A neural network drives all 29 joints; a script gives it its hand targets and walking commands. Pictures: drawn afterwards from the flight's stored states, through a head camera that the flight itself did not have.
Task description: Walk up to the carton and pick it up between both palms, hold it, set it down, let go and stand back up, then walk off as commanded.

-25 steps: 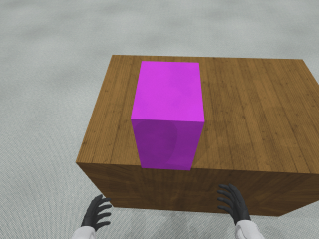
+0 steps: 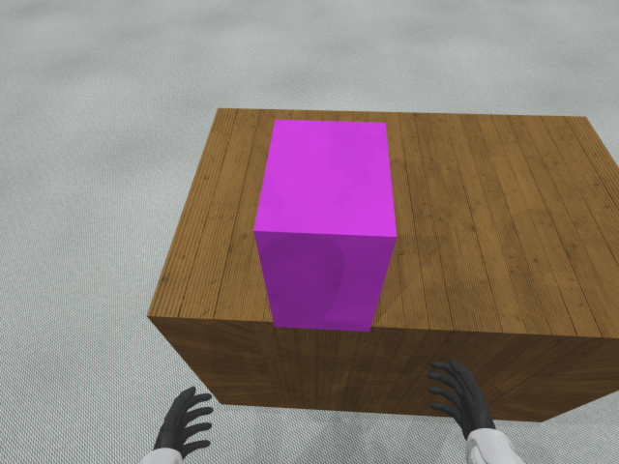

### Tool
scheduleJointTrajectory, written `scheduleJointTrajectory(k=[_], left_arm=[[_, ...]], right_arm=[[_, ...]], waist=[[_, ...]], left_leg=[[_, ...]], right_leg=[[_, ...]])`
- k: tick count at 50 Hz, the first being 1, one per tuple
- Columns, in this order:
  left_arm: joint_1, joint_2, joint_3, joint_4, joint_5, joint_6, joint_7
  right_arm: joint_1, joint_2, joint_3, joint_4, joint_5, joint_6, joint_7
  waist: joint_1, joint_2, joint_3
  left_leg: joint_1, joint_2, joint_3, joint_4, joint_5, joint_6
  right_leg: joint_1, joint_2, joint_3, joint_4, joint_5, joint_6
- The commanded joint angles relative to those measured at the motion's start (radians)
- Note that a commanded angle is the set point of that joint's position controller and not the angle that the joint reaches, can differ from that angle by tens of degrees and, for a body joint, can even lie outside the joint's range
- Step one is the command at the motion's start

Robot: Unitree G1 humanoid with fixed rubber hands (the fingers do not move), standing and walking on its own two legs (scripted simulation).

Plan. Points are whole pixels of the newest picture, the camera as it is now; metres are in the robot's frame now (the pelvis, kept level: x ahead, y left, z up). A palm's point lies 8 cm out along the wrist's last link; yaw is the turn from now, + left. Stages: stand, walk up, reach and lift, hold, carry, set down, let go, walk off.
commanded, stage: let go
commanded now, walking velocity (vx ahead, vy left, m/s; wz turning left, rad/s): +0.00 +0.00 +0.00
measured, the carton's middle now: (325, 233) +0.43 -0.02 +0.00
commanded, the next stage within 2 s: stand in 0.06 s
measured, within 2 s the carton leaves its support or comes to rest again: neither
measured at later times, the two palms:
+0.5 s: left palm out of the picture +0.10 +0.26 -0.10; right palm out of the picture +0.10 -0.23 -0.11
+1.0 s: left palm out of the picture +0.02 +0.28 -0.09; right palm out of the picture +0.02 -0.30 -0.13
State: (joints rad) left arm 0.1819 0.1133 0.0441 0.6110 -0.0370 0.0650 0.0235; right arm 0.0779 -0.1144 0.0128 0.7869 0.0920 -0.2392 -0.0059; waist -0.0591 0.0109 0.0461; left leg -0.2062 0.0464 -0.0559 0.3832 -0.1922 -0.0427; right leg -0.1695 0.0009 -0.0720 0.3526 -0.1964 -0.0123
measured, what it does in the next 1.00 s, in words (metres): lifts its left foot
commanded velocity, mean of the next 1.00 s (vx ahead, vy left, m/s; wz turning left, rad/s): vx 0.00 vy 0.00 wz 0.00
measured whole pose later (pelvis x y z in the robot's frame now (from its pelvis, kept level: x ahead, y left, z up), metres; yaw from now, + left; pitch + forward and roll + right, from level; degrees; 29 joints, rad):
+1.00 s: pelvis -0.08 -0.02 -0.02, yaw -1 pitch -6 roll +1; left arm 0.33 0.38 0.04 0.66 -0.04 0.02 0.00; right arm 0.18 -0.34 0.01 0.76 0.06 0.05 -0.01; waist -0.05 0.02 0.12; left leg -0.39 -0.03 -0.08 1.03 -0.48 -0.04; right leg -0.23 0.00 -0.02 0.66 -0.33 -0.04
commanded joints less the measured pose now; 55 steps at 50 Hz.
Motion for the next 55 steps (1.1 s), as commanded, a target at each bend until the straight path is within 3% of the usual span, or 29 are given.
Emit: scheduleJointTrajectory(k=[1,3,4,5,6,7,9,11,13,16,17,24,29,30,31,33,38,40,42,43,44,45,46,47,48,49,50,52,55], left_arm=[[-0.033,0.192,0.018,-0.159,0.061,-0.034,0.004],[-0.033,0.191,0.03,-0.164,0.064,-0.039,0.006],[0.13,0.287,0.098,-0.07,0.085,-0.083,0.008],[0.12,0.288,0.09,-0.068,0.083,-0.102,0.001],[0.1,0.297,0.093,-0.068,0.081,-0.101,-0.003],[0.088,0.287,0.084,-0.061,0.079,-0.105,-0.005],[0.105,0.269,0.084,-0.066,0.081,-0.106,-0.017],[0.076,0.27,0.078,-0.063,0.078,-0.109,-0.019],[0.1,0.289,0.076,-0.056,0.077,-0.116,-0.013],[0.105,0.291,0.068,-0.06,0.076,-0.117,-0.017],[0.114,0.311,0.075,-0.057,0.077,-0.12,-0.018],[0.146,0.334,0.062,-0.044,0.071,-0.123,-0.015],[0.17,0.369,0.07,-0.037,0.071,-0.126,-0.015],[0.17,0.357,0.071,-0.042,0.066,-0.128,-0.014],[0.132,0.474,0.043,0.023,0.059,-0.105,-0.016],[0.121,0.478,0.046,0.024,0.064,-0.098,-0.01],[0.121,0.46,0.056,0.023,0.068,-0.066,-0.017],[0.125,0.444,0.066,0.007,0.073,-0.055,-0.018],[0.194,0.453,0.082,-0.004,0.063,-0.053,-0.017],[0.22,0.459,0.082,0.007,0.062,-0.059,-0.017],[0.227,0.47,0.076,0.016,0.059,-0.068,-0.014],[0.221,0.512,0.08,0.018,0.068,-0.074,-0.012],[0.181,0.574,0.078,0.006,0.073,-0.082,-0.011],[0.117,0.595,0.072,-0.014,0.067,-0.085,-0.008],[0.052,0.582,0.064,-0.042,0.068,-0.084,-0.001],[0.024,0.552,0.065,-0.066,0.077,-0.085,-0.001],[0.031,0.53,0.063,-0.081,0.087,-0.083,0.002],[0.033,0.515,0.056,-0.068,0.087,-0.075,0.011],[0.065,0.498,0.052,-0.041,0.094,-0.07,0.025]], right_arm=[[-0.029,-0.196,-0.066,-0.05,-0.133,-0.031,0.014],[-0.031,-0.204,-0.073,-0.063,-0.131,-0.033,0.016],[0.098,-0.31,-0.093,0.001,-0.178,0.063,-0.009],[0.12,-0.302,-0.097,-0.021,-0.165,0.108,-0.014],[0.091,-0.284,-0.093,-0.039,-0.166,0.133,-0.009],[0.092,-0.285,-0.095,-0.042,-0.171,0.145,-0.008],[0.102,-0.306,-0.099,-0.033,-0.165,0.163,-0.006],[0.093,-0.306,-0.099,-0.036,-0.164,0.169,-0.002],[0.081,-0.311,-0.097,-0.044,-0.167,0.172,0.0],[0.102,-0.339,-0.1,-0.043,-0.16,0.174,0.002],[0.094,-0.338,-0.1,-0.041,-0.159,0.176,0.004],[0.125,-0.348,-0.097,-0.044,-0.153,0.185,0.003],[0.138,-0.357,-0.093,-0.034,-0.145,0.187,0.008],[0.14,-0.379,-0.098,-0.038,-0.149,0.187,0.008],[0.119,-0.45,-0.077,-0.104,-0.155,0.21,-0.011],[0.137,-0.447,-0.091,-0.092,-0.148,0.216,-0.015],[0.151,-0.481,-0.106,-0.114,-0.137,0.243,-0.015],[0.078,-0.506,-0.12,-0.151,-0.148,0.251,-0.013],[-0.028,-0.535,-0.129,-0.194,-0.154,0.247,-0.024],[-0.058,-0.53,-0.127,-0.2,-0.152,0.249,-0.026],[-0.081,-0.531,-0.122,-0.198,-0.147,0.256,-0.024],[-0.002,-0.495,-0.114,-0.184,-0.139,0.261,-0.017],[0.085,-0.432,-0.104,-0.185,-0.141,0.26,-0.01],[0.089,-0.439,-0.11,-0.161,-0.155,0.275,-0.023],[0.106,-0.46,-0.111,-0.147,-0.153,0.279,-0.027],[0.138,-0.464,-0.107,-0.14,-0.153,0.279,-0.026],[0.157,-0.468,-0.1,-0.137,-0.152,0.282,-0.027],[0.173,-0.483,-0.103,-0.106,-0.148,0.292,-0.027],[0.152,-0.463,-0.106,-0.096,-0.144,0.3,-0.019]], waist=[[0.058,0.0,-0.151],[0.053,-0.009,-0.144],[0.114,-0.053,-0.309],[0.09,-0.039,-0.299],[0.086,-0.077,-0.246],[0.073,-0.03,-0.191],[0.075,-0.043,-0.147],[0.056,-0.046,-0.167],[0.064,0.026,-0.139],[0.066,0.019,-0.14],[0.062,-0.023,-0.128],[0.057,0.008,-0.106],[0.05,-0.03,-0.092],[0.059,0.014,-0.093],[0.079,0.025,-0.024],[0.068,0.039,-0.088],[0.054,0.101,-0.025],[0.067,0.185,0.012],[0.111,0.26,0.038],[0.138,0.215,0.035],[0.154,0.17,0.057],[0.128,0.066,0.024],[0.093,-0.198,0.005],[0.09,-0.238,0.006],[0.076,-0.171,0.034],[0.064,-0.137,0.036],[0.06,-0.112,0.038],[0.064,-0.066,-0.006],[0.082,-0.083,-0.041]], left_leg=[[0.2,-0.068,0.158,-0.034,0.18,0.003],[0.198,-0.067,0.154,-0.033,0.169,0.006],[0.085,0.043,0.026,0.141,0.317,0.07],[0.037,0.04,0.016,0.12,0.274,0.067],[0.02,0.043,0.012,0.101,0.158,0.062],[-0.014,0.036,0.023,0.077,0.086,0.056],[-0.007,0.033,0.014,0.063,0.069,0.063],[0.029,0.039,-0.004,0.062,0.076,0.068],[-0.001,0.038,-0.012,0.056,0.084,0.066],[-0.001,0.038,-0.015,0.054,0.056,0.061],[0.008,0.043,-0.032,0.044,0.074,0.067],[0.008,0.041,-0.031,0.051,0.04,0.061],[0.014,0.053,-0.046,0.036,0.032,0.062],[0.003,0.05,-0.043,0.042,0.027,0.064],[-0.077,0.04,-0.026,0.118,0.304,0.094],[-0.028,0.039,-0.006,0.146,0.38,0.107],[-0.132,0.074,-0.076,0.049,0.119,0.157],[-0.274,0.191,-0.163,-0.039,0.032,0.248],[-0.451,0.296,-0.254,-0.066,0.002,0.319],[-0.429,0.267,-0.219,0.007,0.063,0.298],[-0.383,0.19,-0.151,0.13,0.118,0.23],[-0.295,0.068,-0.065,0.288,0.081,0.147],[-0.262,-0.072,0.039,0.546,-0.206,0.085],[-0.251,-0.138,-0.055,0.737,-0.48,0.075],[-0.26,-0.136,-0.122,0.796,-0.453,0.067],[-0.264,-0.135,-0.114,0.844,-0.401,0.057],[-0.301,-0.139,-0.099,0.866,-0.37,0.051],[-0.312,-0.136,-0.106,0.912,-0.325,0.032],[-0.321,-0.129,-0.086,0.813,-0.349,0.018]], right_leg=[[0.119,0.044,0.021,-0.048,0.129,0.014],[0.105,0.043,0.026,-0.048,0.14,0.013],[0.125,-0.078,0.084,0.064,0.378,-0.013],[0.179,-0.104,0.088,0.065,0.358,-0.013],[0.132,-0.095,0.092,0.048,0.311,-0.007],[0.108,-0.094,0.103,0.037,0.2,-0.003],[0.059,-0.073,0.088,0.013,0.105,-0.004],[0.031,-0.076,0.1,0.013,0.102,-0.005],[0.048,-0.083,0.11,0.024,0.086,-0.006],[0.042,-0.084,0.103,0.028,0.072,-0.002],[0.033,-0.079,0.103,0.03,0.076,-0.003],[0.018,-0.084,0.107,0.014,0.035,-0.005],[0.012,-0.089,0.121,0.021,0.044,-0.004],[0.021,-0.093,0.118,0.018,0.038,-0.006],[-0.02,-0.121,0.139,0.085,0.311,-0.024],[-0.024,-0.123,0.121,0.147,0.376,-0.041],[-0.072,-0.046,0.089,0.243,0.037,-0.035],[-0.035,0.015,0.062,0.426,-0.202,-0.014],[0.014,-0.016,0.192,0.615,-0.308,-0.022],[0.022,-0.037,0.227,0.534,-0.277,-0.029],[-0.006,-0.069,0.253,0.315,-0.211,-0.041],[-0.032,-0.12,0.318,0.081,-0.043,-0.057],[-0.098,-0.305,0.505,-0.045,0.265,-0.134],[-0.217,-0.35,0.575,-0.085,0.257,-0.195],[-0.229,-0.338,0.516,-0.065,0.247,-0.199],[-0.192,-0.31,0.414,-0.014,0.352,-0.203],[-0.149,-0.298,0.389,0.016,0.419,-0.183],[-0.062,-0.285,0.388,0.085,0.41,-0.191],[0.02,-0.292,0.388,0.086,0.387,-0.229]])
